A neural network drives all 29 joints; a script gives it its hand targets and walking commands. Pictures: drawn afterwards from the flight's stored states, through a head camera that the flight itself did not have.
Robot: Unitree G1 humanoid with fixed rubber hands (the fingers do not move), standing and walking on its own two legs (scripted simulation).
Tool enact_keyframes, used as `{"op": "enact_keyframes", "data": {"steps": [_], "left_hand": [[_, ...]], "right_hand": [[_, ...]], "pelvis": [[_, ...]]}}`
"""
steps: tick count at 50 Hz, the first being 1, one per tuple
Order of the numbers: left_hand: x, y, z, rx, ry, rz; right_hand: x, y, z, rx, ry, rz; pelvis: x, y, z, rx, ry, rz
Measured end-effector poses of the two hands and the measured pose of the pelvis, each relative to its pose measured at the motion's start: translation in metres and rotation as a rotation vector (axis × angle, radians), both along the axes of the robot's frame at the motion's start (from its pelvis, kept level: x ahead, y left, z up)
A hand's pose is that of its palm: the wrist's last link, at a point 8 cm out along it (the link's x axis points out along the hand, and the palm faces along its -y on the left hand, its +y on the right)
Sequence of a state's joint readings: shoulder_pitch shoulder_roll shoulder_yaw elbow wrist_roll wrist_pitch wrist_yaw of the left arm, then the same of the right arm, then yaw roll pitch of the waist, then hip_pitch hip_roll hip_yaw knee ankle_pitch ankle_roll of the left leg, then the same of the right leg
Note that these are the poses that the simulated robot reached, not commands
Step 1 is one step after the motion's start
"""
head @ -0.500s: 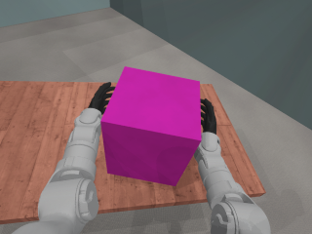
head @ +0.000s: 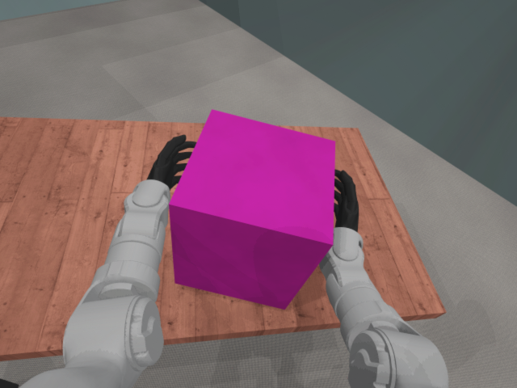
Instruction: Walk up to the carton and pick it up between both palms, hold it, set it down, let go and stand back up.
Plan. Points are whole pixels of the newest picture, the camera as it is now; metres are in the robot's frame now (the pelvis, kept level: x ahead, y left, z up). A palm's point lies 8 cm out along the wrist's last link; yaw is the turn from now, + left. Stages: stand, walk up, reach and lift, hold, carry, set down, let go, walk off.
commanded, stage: set down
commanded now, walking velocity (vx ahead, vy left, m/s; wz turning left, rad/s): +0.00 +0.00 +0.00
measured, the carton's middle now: (250, 216) +0.38 +0.00 +0.01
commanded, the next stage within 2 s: none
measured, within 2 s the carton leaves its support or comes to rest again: rests again in 0.70 s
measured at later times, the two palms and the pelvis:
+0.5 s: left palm (167, 193) +0.40 +0.14 +0.04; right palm (345, 229) +0.34 -0.16 +0.04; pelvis -0.02 +0.00 +0.00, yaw +0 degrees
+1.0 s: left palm (161, 190) +0.41 +0.15 +0.04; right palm (340, 231) +0.34 -0.15 +0.03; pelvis -0.04 +0.01 -0.01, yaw -1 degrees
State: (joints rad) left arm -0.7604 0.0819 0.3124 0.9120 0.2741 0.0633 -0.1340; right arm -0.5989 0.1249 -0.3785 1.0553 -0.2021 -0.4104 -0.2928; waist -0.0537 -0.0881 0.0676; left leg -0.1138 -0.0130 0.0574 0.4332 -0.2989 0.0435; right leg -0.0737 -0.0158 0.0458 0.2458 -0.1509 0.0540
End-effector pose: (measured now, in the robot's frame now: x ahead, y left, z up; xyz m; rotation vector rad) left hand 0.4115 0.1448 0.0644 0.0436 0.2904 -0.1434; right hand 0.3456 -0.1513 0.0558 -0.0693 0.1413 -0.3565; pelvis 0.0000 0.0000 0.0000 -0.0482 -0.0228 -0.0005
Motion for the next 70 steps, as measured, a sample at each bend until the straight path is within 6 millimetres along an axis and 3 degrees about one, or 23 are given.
{"op": "enact_keyframes", "data": {"steps": [14,55,70], "left_hand": [[-0.01,-0.004,-0.021,0.006,0.008,0.004],[-0.002,0.007,-0.018,0.005,-0.018,0.031],[-0.014,0.016,-0.012,0.001,-0.032,0.037]], "right_hand": [[-0.008,-0.005,-0.013,0.003,0.02,0.003],[-0.003,0.0,-0.028,0.119,0.106,-0.073],[-0.021,0.007,-0.027,0.092,0.095,-0.063]], "pelvis": [[-0.012,-0.002,0.0,0.002,0.048,-0.001],[-0.037,0.009,-0.006,-0.02,0.193,-0.012],[-0.046,0.014,-0.008,-0.027,0.172,-0.011]]}}
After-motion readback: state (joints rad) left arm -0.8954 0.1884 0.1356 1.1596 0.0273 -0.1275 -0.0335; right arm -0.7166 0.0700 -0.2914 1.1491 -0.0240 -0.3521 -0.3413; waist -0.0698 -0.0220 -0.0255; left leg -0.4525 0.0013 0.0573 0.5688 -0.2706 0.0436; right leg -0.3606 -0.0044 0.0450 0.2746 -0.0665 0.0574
